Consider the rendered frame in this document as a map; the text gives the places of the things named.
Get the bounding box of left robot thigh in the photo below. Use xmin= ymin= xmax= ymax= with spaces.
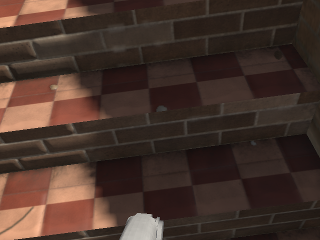
xmin=119 ymin=213 xmax=164 ymax=240

